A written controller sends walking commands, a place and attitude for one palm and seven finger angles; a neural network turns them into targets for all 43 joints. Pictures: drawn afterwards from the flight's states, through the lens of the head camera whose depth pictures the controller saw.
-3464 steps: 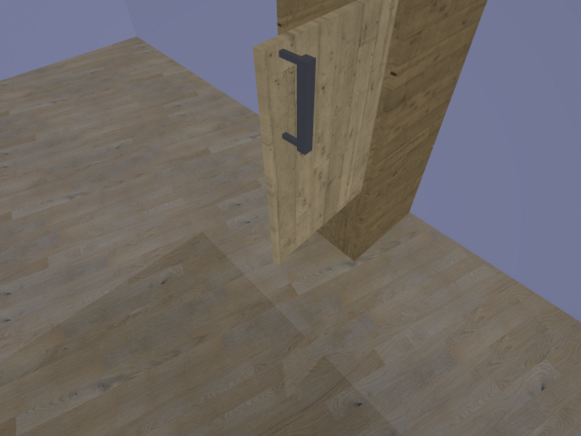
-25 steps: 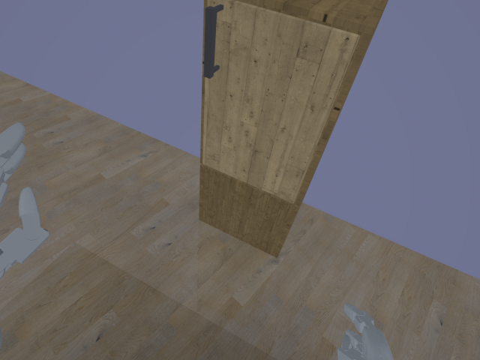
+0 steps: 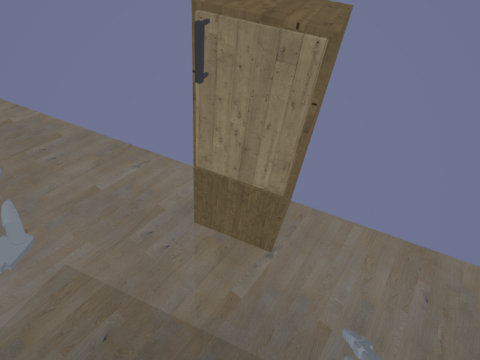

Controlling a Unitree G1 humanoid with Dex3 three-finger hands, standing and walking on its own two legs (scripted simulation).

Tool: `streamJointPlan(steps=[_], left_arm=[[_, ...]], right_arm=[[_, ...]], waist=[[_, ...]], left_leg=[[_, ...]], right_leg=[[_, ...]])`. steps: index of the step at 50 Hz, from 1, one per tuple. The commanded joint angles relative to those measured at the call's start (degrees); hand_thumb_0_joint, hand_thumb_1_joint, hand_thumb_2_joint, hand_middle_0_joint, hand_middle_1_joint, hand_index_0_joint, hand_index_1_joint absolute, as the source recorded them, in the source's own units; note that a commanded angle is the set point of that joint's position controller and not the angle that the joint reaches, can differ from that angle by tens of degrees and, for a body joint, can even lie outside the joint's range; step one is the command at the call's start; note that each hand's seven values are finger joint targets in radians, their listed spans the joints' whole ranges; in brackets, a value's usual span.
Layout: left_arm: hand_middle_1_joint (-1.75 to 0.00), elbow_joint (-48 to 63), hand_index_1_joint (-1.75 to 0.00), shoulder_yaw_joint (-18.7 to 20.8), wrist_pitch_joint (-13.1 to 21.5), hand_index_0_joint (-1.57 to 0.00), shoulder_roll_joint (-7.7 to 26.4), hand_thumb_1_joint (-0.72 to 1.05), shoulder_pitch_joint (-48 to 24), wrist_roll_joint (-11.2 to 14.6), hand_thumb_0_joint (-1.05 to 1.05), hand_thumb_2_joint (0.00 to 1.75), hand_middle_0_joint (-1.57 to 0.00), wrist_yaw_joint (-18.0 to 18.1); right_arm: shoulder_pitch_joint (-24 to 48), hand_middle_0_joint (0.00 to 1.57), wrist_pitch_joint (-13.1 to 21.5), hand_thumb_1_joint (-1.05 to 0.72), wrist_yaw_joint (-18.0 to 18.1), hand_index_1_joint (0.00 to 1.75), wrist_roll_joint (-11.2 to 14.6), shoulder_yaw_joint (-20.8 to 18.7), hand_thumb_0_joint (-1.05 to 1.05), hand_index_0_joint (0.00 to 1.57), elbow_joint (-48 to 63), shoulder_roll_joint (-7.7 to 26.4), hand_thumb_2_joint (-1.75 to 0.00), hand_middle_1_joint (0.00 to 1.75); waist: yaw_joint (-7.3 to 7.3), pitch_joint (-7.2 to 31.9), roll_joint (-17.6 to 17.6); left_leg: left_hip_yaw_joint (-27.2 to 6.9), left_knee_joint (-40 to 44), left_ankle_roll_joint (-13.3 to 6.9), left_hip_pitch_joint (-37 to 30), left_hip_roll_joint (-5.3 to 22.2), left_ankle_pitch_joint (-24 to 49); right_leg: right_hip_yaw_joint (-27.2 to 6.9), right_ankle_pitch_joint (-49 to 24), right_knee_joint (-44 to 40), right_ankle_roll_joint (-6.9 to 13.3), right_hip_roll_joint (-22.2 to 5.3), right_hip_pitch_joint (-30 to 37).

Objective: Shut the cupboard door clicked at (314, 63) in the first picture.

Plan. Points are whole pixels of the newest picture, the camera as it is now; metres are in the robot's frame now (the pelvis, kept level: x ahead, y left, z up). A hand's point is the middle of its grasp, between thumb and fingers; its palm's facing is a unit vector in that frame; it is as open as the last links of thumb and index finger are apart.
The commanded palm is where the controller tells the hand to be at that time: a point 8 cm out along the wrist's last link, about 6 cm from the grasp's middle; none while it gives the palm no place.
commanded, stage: stop stepping back and stand still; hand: left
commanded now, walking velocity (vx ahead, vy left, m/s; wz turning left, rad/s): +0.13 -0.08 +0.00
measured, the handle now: (202, 51) +0.92 +0.13 +0.15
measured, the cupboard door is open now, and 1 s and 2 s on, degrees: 0 0 0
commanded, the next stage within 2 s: let the arm hang, fingers relaxed in 0.16 s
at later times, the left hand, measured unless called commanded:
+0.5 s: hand out of the picture +0.09 +0.21 -0.15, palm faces +0.02 -0.98 -0.19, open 7.4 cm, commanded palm none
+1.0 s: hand out of the picture -0.09 +0.23 -0.16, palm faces +0.08 -0.98 -0.20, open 7.4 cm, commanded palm none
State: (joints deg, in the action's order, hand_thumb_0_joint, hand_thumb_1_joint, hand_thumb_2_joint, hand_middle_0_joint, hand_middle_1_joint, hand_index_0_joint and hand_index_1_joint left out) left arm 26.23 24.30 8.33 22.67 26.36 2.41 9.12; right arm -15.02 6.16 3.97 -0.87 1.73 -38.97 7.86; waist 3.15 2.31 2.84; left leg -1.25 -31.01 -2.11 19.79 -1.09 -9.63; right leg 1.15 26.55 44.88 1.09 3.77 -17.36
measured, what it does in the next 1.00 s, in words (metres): steps on the spot: right foot, then left foot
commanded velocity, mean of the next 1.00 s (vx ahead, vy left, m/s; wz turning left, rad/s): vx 0.01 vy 0.00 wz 0.00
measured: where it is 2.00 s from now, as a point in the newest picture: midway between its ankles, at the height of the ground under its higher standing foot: outside the picture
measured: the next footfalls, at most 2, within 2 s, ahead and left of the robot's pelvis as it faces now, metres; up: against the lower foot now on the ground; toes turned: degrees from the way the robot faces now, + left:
right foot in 0.08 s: +0.02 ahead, -0.07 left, +0.00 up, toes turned -2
left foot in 0.32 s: +0.06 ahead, +0.16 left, +0.00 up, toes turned +4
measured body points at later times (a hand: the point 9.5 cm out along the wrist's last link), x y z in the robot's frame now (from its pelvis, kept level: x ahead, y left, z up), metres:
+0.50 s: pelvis +0.00 +0.03 -0.01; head -0.01 +0.03 +0.44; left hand +0.09 +0.26 -0.13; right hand +0.11 -0.22 -0.13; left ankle +0.02 +0.16 -0.73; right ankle -0.02 -0.07 -0.73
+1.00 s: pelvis -0.01 +0.06 +0.01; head -0.01 +0.05 +0.46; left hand -0.09 +0.28 -0.15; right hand -0.02 -0.16 -0.15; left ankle +0.02 +0.16 -0.73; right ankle -0.02 -0.07 -0.73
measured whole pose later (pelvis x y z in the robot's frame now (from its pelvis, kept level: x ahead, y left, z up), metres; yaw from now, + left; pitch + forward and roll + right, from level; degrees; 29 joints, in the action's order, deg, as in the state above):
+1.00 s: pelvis -0.01 +0.06 +0.01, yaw +3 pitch -2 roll +0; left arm -67.7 0.5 -1.1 8.7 21.9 -0.9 1.4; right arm -17.9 -1.0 2.0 -0.9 0.5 -64.3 8.2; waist -0.1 -2.1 -0.9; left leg 2.1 -23.5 -1.9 11.4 -0.9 -9.8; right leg 3.9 13.7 23.2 -0.9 -2.3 -7.0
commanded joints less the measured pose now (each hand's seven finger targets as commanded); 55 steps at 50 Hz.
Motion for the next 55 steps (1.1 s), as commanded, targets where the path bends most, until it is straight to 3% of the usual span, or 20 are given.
streamJointPlan(steps=[1, 2, 4, 5, 6, 8, 12, 13, 14, 15, 16, 18, 19, 20, 24, 28, 30, 34, 38, 55], left_arm=[[-0.30, 16.75, -0.30, 8.28, 4.61, -0.20, 13.29, 0.90, 7.57, -0.31, 0.00, 0.90, -0.20, 0.51], [-0.30, 16.24, -0.30, 7.96, 4.40, -0.20, 12.78, 0.90, 7.66, -0.25, 0.00, 0.90, -0.20, 0.40], [-0.30, 14.42, -0.30, 9.97, 4.31, -0.20, 14.77, 0.90, 4.49, 0.18, 0.00, 0.90, -0.20, 0.29], [-0.30, 15.79, -0.30, 9.59, 5.00, -0.20, 14.90, 0.90, -1.36, 0.61, 0.00, 0.90, -0.20, 0.84], [-0.30, 13.59, -0.30, 9.05, 5.15, -0.20, 13.71, 0.90, -3.19, 0.42, 0.00, 0.90, -0.20, 1.25], [-0.30, 6.39, -0.30, 5.87, 4.53, -0.20, 10.46, 0.90, -0.81, 0.48, 0.00, 0.90, -0.20, 1.52], [-0.30, 6.57, -0.30, 2.93, 4.42, -0.20, 9.64, 0.90, -4.61, -0.28, 0.00, 0.90, -0.20, 1.66], [-0.30, -32.20, -0.30, -17.21, -4.36, -0.20, -2.60, 0.90, -5.58, -5.96, 0.00, 0.90, -0.20, -6.53], [-0.30, -34.28, -0.30, -17.05, -7.72, -0.20, -2.82, 0.90, -1.56, -4.28, 0.00, 0.90, -0.20, -8.44], [-0.30, -35.99, -0.30, -18.55, -8.80, -0.20, -6.23, 0.90, -0.87, -4.23, 0.00, 0.90, -0.20, -8.74], [-0.30, -38.72, -0.30, -19.66, -8.99, -0.20, -6.40, 0.90, -2.67, -4.61, 0.00, 0.90, -0.20, -8.88], [-0.30, -44.19, -0.30, -19.17, -7.99, -0.20, -4.08, 0.90, -4.90, -4.83, 0.00, 0.90, -0.20, -9.05], [-0.30, -47.72, -0.30, -19.38, -7.99, -0.20, -2.20, 0.90, -7.83, -4.56, 0.00, 0.90, -0.20, -9.28], [-0.30, -51.75, -0.30, -19.54, -8.02, -0.20, -1.22, 0.90, -10.09, -4.39, 0.00, 0.90, -0.20, -9.04], [-0.30, -67.17, -0.30, -21.43, -8.52, -0.20, -3.01, 0.90, -11.33, -3.15, 0.00, 0.90, -0.20, -8.04], [-0.30, -77.49, -0.30, -20.88, -8.49, -0.20, -6.52, 0.90, -8.15, -3.21, 0.00, 0.90, -0.20, -7.78], [-0.30, -80.65, -0.30, -21.30, -8.58, -0.20, -6.37, 0.90, -8.01, -3.12, 0.00, 0.90, -0.20, -7.97], [-0.30, -85.43, -0.30, -22.01, -8.39, -0.20, -7.05, 0.90, -6.81, -3.23, 0.00, 0.90, -0.20, -8.02], [-0.30, -89.06, -0.30, -22.57, -8.31, -0.20, -7.52, 0.90, -4.82, -3.11, 0.00, 0.90, -0.20, -7.79], [-0.30, -93.18, -0.30, -22.89, -8.25, -0.20, -10.75, 0.90, -0.06, -3.27, 0.00, 0.90, -0.20, -6.84]], right_arm=[[8.44, 0.20, 1.81, -0.90, -0.46, 0.30, -0.39, -3.01, 0.00, 0.20, 10.27, 9.96, -0.90, 0.30], [7.36, 0.20, 0.85, -0.90, -0.36, 0.30, -0.58, -2.85, 0.00, 0.20, 10.22, 9.22, -0.90, 0.30], [5.52, 0.20, -1.30, -0.90, -0.23, 0.30, -0.80, -3.70, 0.00, 0.20, 9.84, 9.26, -0.90, 0.30], [5.81, 0.20, -1.43, -0.90, -0.19, 0.30, -0.41, -3.96, 0.00, 0.20, 9.49, 9.79, -0.90, 0.30], [5.94, 0.20, -0.95, -0.90, -0.19, 0.30, 0.00, -3.89, 0.00, 0.20, 9.27, 10.02, -0.90, 0.30], [5.69, 0.20, -0.94, -0.90, 0.28, 0.30, 0.28, -3.10, 0.00, 0.20, 9.27, 9.61, -0.90, 0.30], [7.97, 0.20, 0.13, -0.90, 1.70, 0.30, 0.56, -2.87, 0.00, 0.20, 9.12, 9.78, -0.90, 0.30], [4.20, 0.20, 2.58, -0.90, -5.09, 0.30, -0.31, -4.91, 0.00, 0.20, -1.62, 15.94, -0.90, 0.30], [2.50, 0.20, -1.11, -0.90, -5.09, 0.30, 0.39, -4.45, 0.00, 0.20, 0.47, 13.83, -0.90, 0.30], [3.17, 0.20, -2.38, -0.90, -4.60, 0.30, -0.23, -4.14, 0.00, 0.20, 1.07, 13.16, -0.90, 0.30], [4.88, 0.20, -3.18, -0.90, -4.27, 0.30, -0.75, -4.13, 0.00, 0.20, 1.54, 14.19, -0.90, 0.30], [4.76, 0.20, -3.59, -0.90, -3.08, 0.30, -1.36, -3.37, 0.00, 0.20, 2.01, 13.34, -0.90, 0.30], [3.39, 0.20, -3.99, -0.90, -3.19, 0.30, -0.90, -3.73, 0.00, 0.20, 0.32, 13.16, -0.90, 0.30], [3.08, 0.20, -4.54, -0.90, -3.10, 0.30, -1.06, -3.96, 0.00, 0.20, -1.30, 13.44, -0.90, 0.30], [3.68, 0.20, -5.20, -0.90, -2.74, 0.30, -0.88, -2.50, 0.00, 0.20, -8.01, 11.94, -0.90, 0.30], [2.99, 0.20, -5.62, -0.90, -2.01, 0.30, -0.77, -2.30, 0.00, 0.20, -12.89, 9.05, -0.90, 0.30], [1.76, 0.20, -6.03, -0.90, -1.94, 0.30, -0.60, -2.38, 0.00, 0.20, -14.79, 8.54, -0.90, 0.30], [-1.46, 0.20, -6.16, -0.90, -1.77, 0.30, -0.17, -2.90, 0.00, 0.20, -17.74, 8.48, -0.90, 0.30], [-2.88, 0.20, -6.07, -0.90, -1.66, 0.30, 0.12, -2.59, 0.00, 0.20, -20.22, 8.35, -0.90, 0.30], [-6.98, 0.20, -6.34, -0.90, -1.56, 0.30, 0.09, -2.49, 0.00, 0.20, -24.31, 4.90, -0.90, 0.30]], waist=[[-3.58, 0.62, -16.70], [-3.28, 0.71, -11.72], [-2.80, 0.38, 4.21], [-2.63, 0.10, 6.03], [-1.88, -0.04, 3.45], [-1.57, -3.70, -0.32], [-3.21, -2.73, 2.41], [1.44, -6.36, -2.87], [-0.68, -0.49, -4.99], [-2.60, 1.50, -5.10], [-3.76, 1.76, -0.22], [-3.76, 1.71, 13.13], [-2.28, 2.76, 13.87], [-1.90, 2.91, 13.67], [-2.88, 1.44, -4.66], [-3.36, -0.63, -14.05], [-3.12, -3.34, -14.23], [-2.73, -4.11, -5.54], [-2.81, -5.38, -3.73], [-2.75, -10.21, -3.12]], left_leg=[[-10.01, 19.65, 0.21, 14.62, 8.57, -29.90], [-7.89, 13.40, 1.13, 15.30, 6.24, -26.23], [0.34, -16.42, 2.67, 14.50, 0.55, -13.87], [-0.68, -25.83, 3.05, 17.07, 0.96, -12.82], [-2.12, -29.38, 2.80, 16.77, 1.55, -13.05], [-2.23, -23.94, 2.45, 13.12, 3.89, -11.18], [2.84, -6.05, 1.17, 0.76, 2.50, -8.40], [2.05, -7.59, 1.59, 1.62, 6.31, 3.21], [-3.71, -4.37, 1.09, -6.56, 6.34, 13.89], [-7.13, -2.63, -0.91, -4.07, 10.09, 16.64], [-8.51, -1.07, -1.67, -0.37, 11.79, 13.24], [-3.50, -7.82, 0.06, 0.82, 5.94, 16.10], [-1.63, -7.75, 1.44, -1.91, 3.53, 12.31], [-1.21, -6.27, 1.72, -3.76, 3.07, 10.82], [-3.75, 2.86, 0.76, -7.56, 6.03, 19.16], [-3.92, 7.29, 0.76, -5.62, 5.87, 5.76], [-4.42, 9.94, 0.85, -3.95, 5.76, -1.17], [-5.03, 11.61, 0.42, -6.33, 6.53, -1.37], [-4.90, 12.68, 0.12, -7.46, 6.77, -0.53], [-4.00, 14.37, -0.04, -5.67, 5.76, -6.32]], right_leg=[[2.59, -0.78, -17.17, 1.04, 0.98, 18.28], [-0.64, -0.32, -23.13, 2.12, -1.73, 19.15], [-25.21, 10.49, -36.59, 10.50, -19.16, 8.77], [-28.85, 12.17, -38.03, 13.12, -23.38, 6.50], [-28.73, 11.86, -37.26, 13.29, -23.02, 4.06], [-21.20, 7.53, -34.54, 11.22, -19.93, -0.01], [-11.16, -3.19, -30.16, 6.37, -15.28, -0.17], [0.94, -27.25, -16.16, 4.94, -17.95, -3.97], [-2.14, -23.38, -11.36, 1.81, -11.98, -7.65], [0.89, -16.81, -9.36, -0.94, -9.21, -5.68], [0.55, -10.26, -9.27, -1.29, -7.55, -1.56], [-4.31, -29.17, -16.46, 0.72, -12.04, 3.44], [-4.69, -35.22, -16.82, 3.17, -14.92, 3.73], [-4.47, -37.96, -16.63, 3.91, -14.91, 4.51], [-1.94, -25.31, -17.88, 0.48, -10.00, 7.69], [-2.19, -15.91, -24.16, 1.21, -9.59, 10.44], [-2.03, -12.66, -25.80, 1.54, -9.25, 9.73], [-1.19, -13.06, -27.13, 1.07, -9.04, 8.77], [-0.94, -12.93, -27.30, 0.83, -9.15, 8.20], [-1.61, -9.97, -26.46, 0.63, -8.97, 4.61]])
